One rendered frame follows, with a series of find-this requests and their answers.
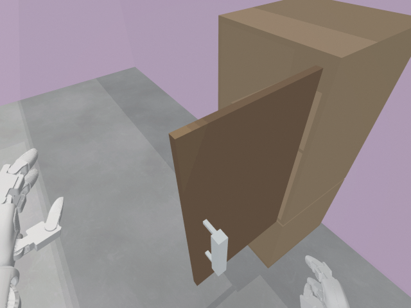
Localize right robot hand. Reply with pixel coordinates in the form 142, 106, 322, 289
300, 255, 350, 308

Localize cupboard door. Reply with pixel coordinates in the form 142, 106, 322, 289
169, 65, 323, 286

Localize left robot forearm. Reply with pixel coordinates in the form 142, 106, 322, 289
0, 266, 21, 308

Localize handle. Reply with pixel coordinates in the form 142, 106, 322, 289
203, 219, 228, 277

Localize left robot hand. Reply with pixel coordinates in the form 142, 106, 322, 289
0, 148, 64, 267

